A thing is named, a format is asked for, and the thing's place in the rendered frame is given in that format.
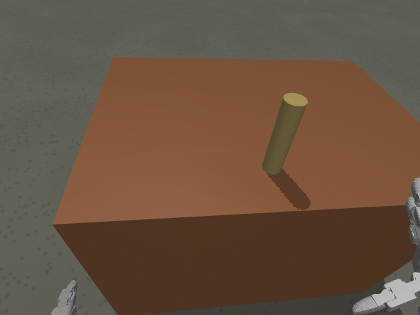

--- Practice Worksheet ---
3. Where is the can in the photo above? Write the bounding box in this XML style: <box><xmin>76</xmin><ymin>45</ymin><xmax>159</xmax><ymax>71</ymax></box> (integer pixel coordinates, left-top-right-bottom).
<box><xmin>262</xmin><ymin>93</ymin><xmax>308</xmax><ymax>175</ymax></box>

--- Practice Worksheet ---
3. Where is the left robot hand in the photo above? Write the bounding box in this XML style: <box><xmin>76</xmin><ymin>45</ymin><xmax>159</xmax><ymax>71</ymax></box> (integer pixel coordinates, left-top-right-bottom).
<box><xmin>51</xmin><ymin>280</ymin><xmax>77</xmax><ymax>315</ymax></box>

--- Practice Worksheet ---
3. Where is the right robot hand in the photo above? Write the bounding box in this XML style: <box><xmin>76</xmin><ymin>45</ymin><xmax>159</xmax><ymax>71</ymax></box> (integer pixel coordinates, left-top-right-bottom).
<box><xmin>352</xmin><ymin>177</ymin><xmax>420</xmax><ymax>315</ymax></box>

